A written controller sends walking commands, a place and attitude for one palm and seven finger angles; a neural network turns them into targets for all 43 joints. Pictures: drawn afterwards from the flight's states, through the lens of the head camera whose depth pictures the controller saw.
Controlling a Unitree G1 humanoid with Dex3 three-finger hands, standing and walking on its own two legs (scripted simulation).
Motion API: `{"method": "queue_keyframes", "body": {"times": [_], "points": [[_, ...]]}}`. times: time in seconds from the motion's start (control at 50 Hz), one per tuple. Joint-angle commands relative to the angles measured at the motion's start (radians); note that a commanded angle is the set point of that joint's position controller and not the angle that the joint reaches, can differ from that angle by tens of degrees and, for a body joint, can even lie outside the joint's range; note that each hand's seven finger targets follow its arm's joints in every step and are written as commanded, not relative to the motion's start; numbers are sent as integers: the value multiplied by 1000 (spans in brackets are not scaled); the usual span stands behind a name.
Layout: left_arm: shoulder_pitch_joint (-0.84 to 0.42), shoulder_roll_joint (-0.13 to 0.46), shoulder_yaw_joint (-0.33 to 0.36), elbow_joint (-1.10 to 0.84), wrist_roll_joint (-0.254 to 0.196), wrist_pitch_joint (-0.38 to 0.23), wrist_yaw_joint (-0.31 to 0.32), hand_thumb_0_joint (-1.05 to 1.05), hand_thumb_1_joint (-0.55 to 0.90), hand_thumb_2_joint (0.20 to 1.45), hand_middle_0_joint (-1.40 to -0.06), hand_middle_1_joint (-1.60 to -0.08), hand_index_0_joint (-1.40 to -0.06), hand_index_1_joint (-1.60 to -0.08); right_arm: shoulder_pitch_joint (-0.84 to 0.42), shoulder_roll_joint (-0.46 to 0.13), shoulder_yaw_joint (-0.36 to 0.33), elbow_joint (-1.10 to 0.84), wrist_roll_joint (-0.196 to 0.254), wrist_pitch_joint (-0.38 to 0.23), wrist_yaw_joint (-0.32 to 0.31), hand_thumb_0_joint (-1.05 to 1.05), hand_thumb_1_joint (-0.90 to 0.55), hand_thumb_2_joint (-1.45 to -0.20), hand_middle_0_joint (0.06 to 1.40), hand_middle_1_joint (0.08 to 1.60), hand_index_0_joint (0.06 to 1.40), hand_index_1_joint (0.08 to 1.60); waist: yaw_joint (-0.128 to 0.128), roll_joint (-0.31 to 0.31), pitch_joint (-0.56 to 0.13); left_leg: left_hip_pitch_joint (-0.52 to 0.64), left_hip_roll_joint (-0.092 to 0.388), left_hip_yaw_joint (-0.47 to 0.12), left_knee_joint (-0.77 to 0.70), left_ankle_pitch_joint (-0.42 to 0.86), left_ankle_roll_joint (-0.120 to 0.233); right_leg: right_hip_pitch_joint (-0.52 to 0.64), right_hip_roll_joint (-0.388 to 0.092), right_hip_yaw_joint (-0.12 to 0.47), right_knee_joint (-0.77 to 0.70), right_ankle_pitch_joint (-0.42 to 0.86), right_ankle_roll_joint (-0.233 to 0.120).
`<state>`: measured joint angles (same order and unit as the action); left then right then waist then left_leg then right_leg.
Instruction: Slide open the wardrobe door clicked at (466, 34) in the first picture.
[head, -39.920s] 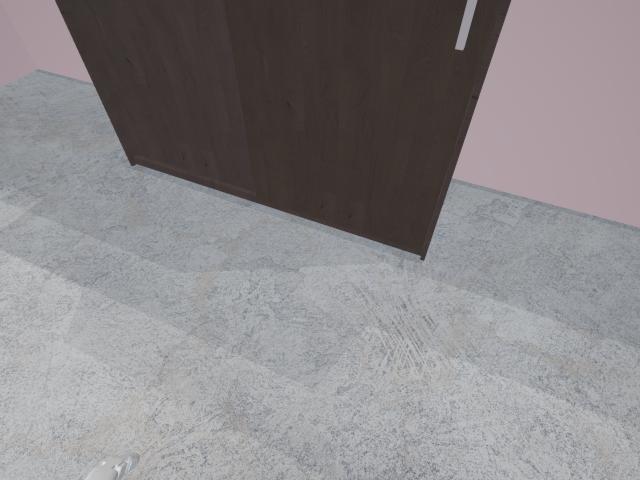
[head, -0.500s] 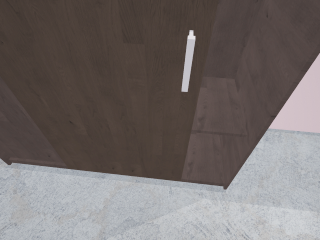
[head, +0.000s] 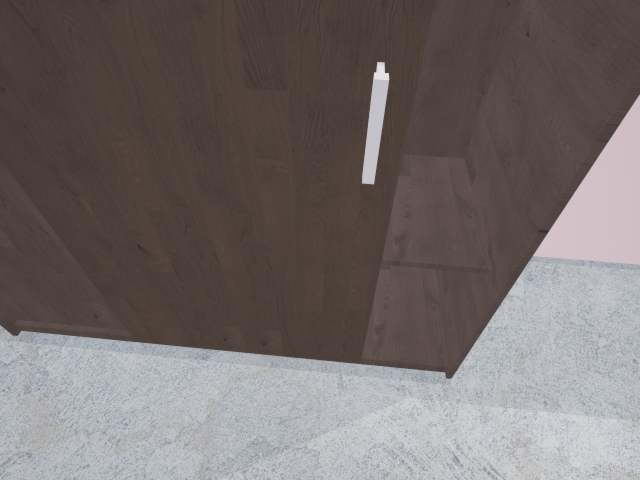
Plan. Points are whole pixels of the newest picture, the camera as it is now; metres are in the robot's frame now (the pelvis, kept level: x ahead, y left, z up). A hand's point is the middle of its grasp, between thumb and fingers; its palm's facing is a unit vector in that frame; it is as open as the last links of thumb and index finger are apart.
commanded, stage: shuffle to correct the standing spot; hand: right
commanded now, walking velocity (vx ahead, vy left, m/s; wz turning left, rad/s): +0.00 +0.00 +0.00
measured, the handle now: (374, 126) +0.56 -0.05 +0.16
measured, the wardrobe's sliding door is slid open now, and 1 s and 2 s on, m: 0.28 0.28 0.28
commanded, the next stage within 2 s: come to a stop and stand still in 0.74 s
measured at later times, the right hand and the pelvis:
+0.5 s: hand out of the picture -0.03 -0.14 -0.20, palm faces +0.12 +0.98 -0.13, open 7.4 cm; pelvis +0.04 +0.02 -0.02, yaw -3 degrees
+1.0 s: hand out of the picture +0.15 -0.08 -0.18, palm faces +0.07 +0.97 -0.22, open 7.4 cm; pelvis +0.12 +0.11 -0.01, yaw -2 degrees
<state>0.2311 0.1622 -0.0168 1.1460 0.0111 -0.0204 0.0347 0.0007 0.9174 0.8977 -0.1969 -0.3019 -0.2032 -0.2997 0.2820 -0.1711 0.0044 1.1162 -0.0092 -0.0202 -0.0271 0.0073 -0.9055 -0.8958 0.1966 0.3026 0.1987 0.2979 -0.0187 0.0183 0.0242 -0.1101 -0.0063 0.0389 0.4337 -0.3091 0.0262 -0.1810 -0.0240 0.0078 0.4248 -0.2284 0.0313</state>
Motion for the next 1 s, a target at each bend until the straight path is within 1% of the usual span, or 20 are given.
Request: {"method": "queue_keyframes", "body": {"times": [0.0,0.14,0.22,0.3,0.36,0.42,0.46,0.48,0.5,0.52,0.54,0.56,0.64,0.76,0.78,0.8,0.82,0.84,0.9,0.98], "points": [[40,107,18,-36,0,-11,4,0,900,900,-200,-300,-200,-300,70,-108,-23,-22,-1,-10,-7,0,-900,-900,200,300,200,300,2,-12,20,-52,113,-80,-86,246,5,15,-70,49,-49,219,-50],[77,83,21,-19,11,6,1,0,900,900,-200,-300,-200,-300,111,-76,-26,-2,-6,8,2,0,-900,-900,200,300,200,300,10,-1,88,-119,87,-62,-84,-105,15,-48,-65,52,-22,-36,-60],[104,91,34,-22,13,4,5,0,900,900,-200,-300,-200,-300,136,-66,-34,-10,-11,13,12,0,-900,-900,200,300,200,300,10,-39,118,-147,66,-45,-29,-117,26,-92,-98,93,-21,-92,-85],[117,91,44,-30,13,-3,14,0,900,900,-200,-300,-200,-300,188,-61,-46,-7,-13,10,16,0,-900,-900,200,300,200,300,-1,-36,92,-103,66,-52,3,-8,39,-113,-113,71,64,29,-97],[107,50,41,-41,12,-8,19,0,900,900,-200,-300,-200,-300,237,-82,-62,4,-15,10,12,0,-900,-900,200,300,200,300,-12,73,83,5,120,-119,-25,157,79,-212,-53,-38,223,46,-70],[49,15,42,-62,11,-10,22,0,900,900,-200,-300,-200,-300,265,-83,-67,10,-22,12,5,0,-900,-900,200,300,200,300,-22,115,115,23,227,-206,-49,440,174,-288,-32,-112,358,-253,-50],[104,6,42,-42,10,-13,22,0,900,900,-200,-300,-200,-300,231,-72,-61,5,-22,13,1,0,-900,-900,200,300,200,300,23,65,97,-11,206,-139,47,560,170,-173,-48,-122,204,-197,-59],[206,21,48,-2,11,-19,24,0,900,900,-200,-300,-200,-300,194,-61,-57,-6,-16,17,3,0,-900,-900,200,300,200,300,72,16,49,-109,140,-66,192,564,119,15,-72,-85,73,30,-81],[328,101,68,43,25,-25,35,0,900,900,-200,-300,-200,-300,178,-19,-51,-29,-10,14,9,0,-900,-900,200,300,200,300,107,-177,-1,-305,28,31,424,307,40,204,-266,175,3,311,-171],[409,158,75,70,30,-21,41,0,900,900,-200,-300,-200,-300,100,-21,-47,-67,-16,9,7,0,-900,-900,200,300,200,300,135,-360,37,-485,-21,40,664,-248,11,242,-436,378,-88,590,-270],[391,141,67,67,26,-17,43,0,900,900,-200,-300,-200,-300,59,-55,-65,-81,-26,19,7,0,-900,-900,200,300,200,300,116,-215,106,-531,24,-52,774,-277,16,152,-475,366,-91,564,-301],[332,116,66,40,25,-22,43,0,900,900,-200,-300,-200,-300,41,-47,-66,-93,-30,21,14,0,-900,-900,200,300,200,300,86,-101,146,-543,57,-68,779,-235,15,94,-461,325,-85,531,-289],[143,135,77,-37,26,-34,31,0,900,900,-200,-300,-200,-300,84,13,-70,-103,-18,44,44,0,-900,-900,200,300,200,300,10,-221,105,-395,92,-14,557,-85,-22,-53,-312,46,-131,292,-177],[127,176,116,-71,30,0,13,0,900,900,-200,-300,-200,-300,104,-27,-86,-99,-22,23,53,0,-900,-900,200,300,200,300,-3,-145,48,-97,-1,143,123,86,-36,-150,-230,-21,35,49,-95],[127,171,115,-78,26,1,7,0,900,900,-200,-300,-200,-300,187,-70,-97,-80,-22,14,50,0,-900,-900,200,300,200,300,-47,-55,0,18,29,100,51,99,-33,-194,-183,-63,159,-29,-64],[153,98,101,-96,18,2,0,0,900,900,-200,-300,-200,-300,243,-165,-115,-68,-30,2,39,0,-900,-900,200,300,200,300,-71,207,-72,146,212,-106,-43,90,20,-322,-77,-152,407,-212,-23],[96,45,82,-143,7,6,1,0,900,900,-200,-300,-200,-300,265,-223,-120,-71,-25,9,33,0,-900,-900,200,300,200,300,-89,365,-98,120,360,-316,-138,176,112,-388,-9,-133,640,-482,-28],[56,66,80,-154,9,15,7,0,900,900,-200,-300,-200,-300,231,-209,-111,-82,-25,8,26,0,-900,-900,200,300,200,300,-93,397,-91,16,363,-376,-183,174,154,-383,-36,-61,747,-470,-38],[82,11,57,-112,11,10,-6,0,900,900,-200,-300,-200,-300,40,-110,-75,-113,-23,-4,-6,0,-900,-900,200,300,200,300,9,93,-28,-130,320,-195,-104,418,166,-261,-74,-32,649,-295,-26],[100,-5,41,-90,-8,21,-4,0,900,900,-200,-300,-200,-300,41,-134,-63,-105,-20,-10,-16,0,-900,-900,200,300,200,300,8,87,-47,-87,292,-127,-34,692,158,-122,-13,-77,257,-180,-8]]}}
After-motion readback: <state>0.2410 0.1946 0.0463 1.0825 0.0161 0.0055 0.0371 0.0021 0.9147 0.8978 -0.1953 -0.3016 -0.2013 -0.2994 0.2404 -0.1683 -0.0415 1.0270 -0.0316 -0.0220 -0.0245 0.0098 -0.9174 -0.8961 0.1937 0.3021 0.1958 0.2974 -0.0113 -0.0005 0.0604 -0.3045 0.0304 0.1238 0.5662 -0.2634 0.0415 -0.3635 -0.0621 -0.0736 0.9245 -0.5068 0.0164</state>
